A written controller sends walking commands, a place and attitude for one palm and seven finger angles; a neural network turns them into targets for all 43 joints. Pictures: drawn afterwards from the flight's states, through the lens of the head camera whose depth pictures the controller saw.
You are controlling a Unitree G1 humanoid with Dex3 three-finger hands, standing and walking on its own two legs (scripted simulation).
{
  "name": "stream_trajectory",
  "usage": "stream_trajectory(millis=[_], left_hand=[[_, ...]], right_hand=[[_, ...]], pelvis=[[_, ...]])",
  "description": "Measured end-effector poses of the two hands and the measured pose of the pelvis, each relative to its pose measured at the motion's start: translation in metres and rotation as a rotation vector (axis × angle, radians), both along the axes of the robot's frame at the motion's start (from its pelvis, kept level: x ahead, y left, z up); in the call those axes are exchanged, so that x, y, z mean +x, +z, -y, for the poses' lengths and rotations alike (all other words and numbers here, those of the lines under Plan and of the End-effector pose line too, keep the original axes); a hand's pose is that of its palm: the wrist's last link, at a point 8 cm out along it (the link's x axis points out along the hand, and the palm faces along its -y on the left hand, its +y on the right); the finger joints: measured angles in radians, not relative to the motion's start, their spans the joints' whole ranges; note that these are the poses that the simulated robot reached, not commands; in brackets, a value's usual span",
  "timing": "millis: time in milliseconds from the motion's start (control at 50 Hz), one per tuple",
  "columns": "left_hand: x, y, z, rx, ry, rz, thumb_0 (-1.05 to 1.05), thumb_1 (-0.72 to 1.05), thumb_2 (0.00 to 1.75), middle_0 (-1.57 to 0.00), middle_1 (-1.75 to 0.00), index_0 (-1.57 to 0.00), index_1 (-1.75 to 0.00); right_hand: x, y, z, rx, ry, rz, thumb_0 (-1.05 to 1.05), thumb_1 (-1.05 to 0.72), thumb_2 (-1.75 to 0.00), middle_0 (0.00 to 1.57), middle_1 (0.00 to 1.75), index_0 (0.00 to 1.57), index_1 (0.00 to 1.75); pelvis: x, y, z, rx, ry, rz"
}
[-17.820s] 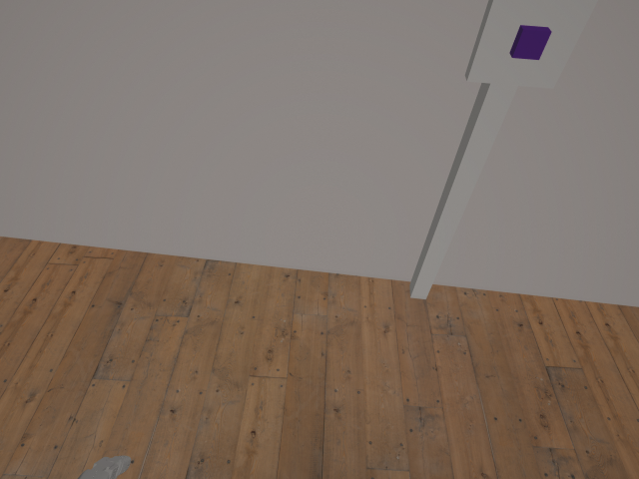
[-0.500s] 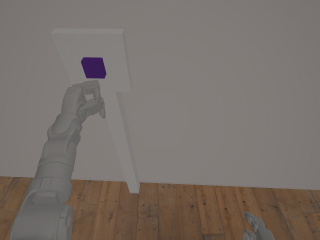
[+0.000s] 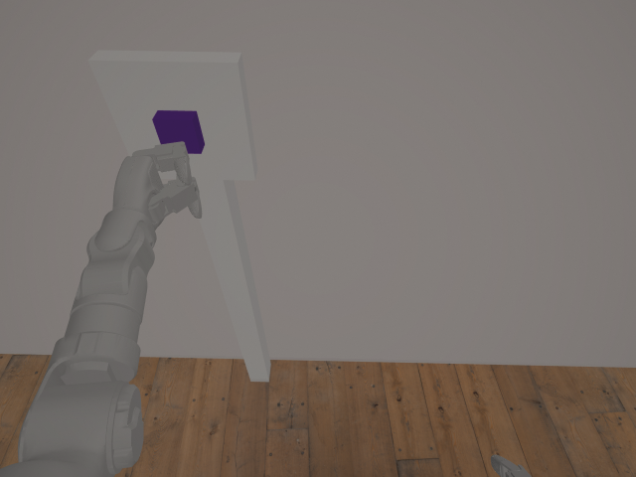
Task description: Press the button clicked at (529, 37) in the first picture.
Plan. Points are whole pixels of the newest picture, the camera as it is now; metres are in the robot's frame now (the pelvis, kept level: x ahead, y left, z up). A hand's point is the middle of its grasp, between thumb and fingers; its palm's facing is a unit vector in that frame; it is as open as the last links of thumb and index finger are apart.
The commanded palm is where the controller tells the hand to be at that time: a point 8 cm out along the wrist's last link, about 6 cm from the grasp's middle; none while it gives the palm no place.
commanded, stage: press the button with the knuckle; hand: left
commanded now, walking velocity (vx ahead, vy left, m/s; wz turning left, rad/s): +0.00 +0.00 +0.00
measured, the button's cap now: (180, 131) +0.51 +0.20 +0.19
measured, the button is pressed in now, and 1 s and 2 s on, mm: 0 8 0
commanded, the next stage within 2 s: hold the button down briefly in 0.76 s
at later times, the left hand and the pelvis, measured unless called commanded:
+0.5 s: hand (196, 172) +0.46 +0.17 +0.16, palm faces +0.02 -1.00 +0.00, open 2.8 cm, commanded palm +0.44 +0.22 +0.15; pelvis +0.00 +0.00 +0.00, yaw +0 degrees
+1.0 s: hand (194, 170) +0.46 +0.18 +0.16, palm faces +0.02 -1.00 -0.01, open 2.8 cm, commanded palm +0.47 +0.22 +0.15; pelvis -0.03 +0.00 -0.01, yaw +1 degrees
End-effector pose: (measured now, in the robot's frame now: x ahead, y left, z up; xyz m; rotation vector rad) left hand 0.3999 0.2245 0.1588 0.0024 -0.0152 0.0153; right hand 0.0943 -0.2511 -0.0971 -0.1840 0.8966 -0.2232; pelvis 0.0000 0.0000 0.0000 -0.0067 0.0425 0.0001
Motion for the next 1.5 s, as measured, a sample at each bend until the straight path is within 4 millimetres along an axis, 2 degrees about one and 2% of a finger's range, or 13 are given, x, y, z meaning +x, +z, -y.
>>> stream_trajectory(millis=[120, 260, 520, 1140, 1320, 1500], left_hand=[[0.011, -0.007, 0.0, -0.008, 0.004, -0.029, 0.02, 0.9, 0.9, -1.3, -1.5, -1.3, -1.5], [0.024, 0.002, 0.001, 0.007, 0.005, 0.015, 0.02, 0.9, 0.9, -1.3, -1.5, -1.3, -1.5], [0.035, 0.0, -0.002, 0.002, 0.007, -0.011, -0.03, 0.85, 0.92, -1.3, -1.5, -1.3, -1.5], [0.04, 0.0, -0.006, 0.016, 0.0, -0.014, -0.03, 0.77, 0.97, -1.3, -1.5, -1.35, -1.5], [0.038, -0.001, -0.006, -0.002, 0.001, -0.012, -0.02, 0.78, 0.97, -1.3, -1.5, -1.34, -1.5], [0.031, -0.004, -0.001, 0.003, -0.009, 0.021, -0.02, 0.84, 0.96, -1.3, -1.5, -1.31, -1.5]], right_hand=[[-0.008, -0.002, 0.002, -0.012, -0.007, -0.026, 0.01, -0.91, -0.9, 0.2, 0.3, 0.2, 0.29], [-0.021, -0.005, 0.003, -0.011, -0.023, -0.057, 0.01, -0.91, -0.9, 0.2, 0.3, 0.2, 0.29], [-0.042, -0.012, 0.005, -0.01, -0.023, -0.127, 0.01, -0.91, -0.9, 0.2, 0.3, 0.2, 0.29], [-0.113, -0.018, 0.012, -0.048, -0.041, -0.23, 0.01, -0.91, -0.9, 0.2, 0.3, 0.2, 0.29], [-0.115, -0.018, 0.008, -0.042, -0.033, -0.22, 0.01, -0.91, -0.9, 0.2, 0.3, 0.2, 0.29], [-0.093, -0.018, 0.003, -0.019, -0.028, -0.162, 0.01, -0.91, -0.9, 0.2, 0.3, 0.2, 0.29]], pelvis=[[-0.002, -0.001, -0.001, -0.001, 0.002, -0.012], [-0.001, -0.002, -0.002, -0.001, -0.004, -0.031], [-0.005, -0.004, -0.001, -0.005, 0.008, -0.052], [-0.033, -0.013, -0.002, -0.018, 0.025, -0.104], [-0.033, -0.014, -0.005, -0.017, 0.02, -0.105], [-0.026, -0.012, -0.006, -0.012, 0.005, -0.088]])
